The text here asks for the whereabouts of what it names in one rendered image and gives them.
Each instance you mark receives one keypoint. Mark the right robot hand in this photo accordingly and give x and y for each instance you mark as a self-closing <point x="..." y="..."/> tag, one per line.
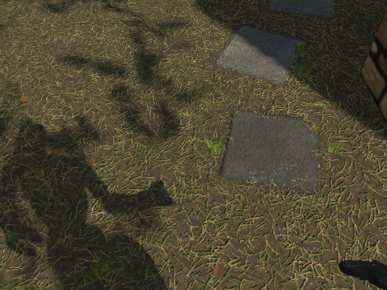
<point x="375" y="272"/>

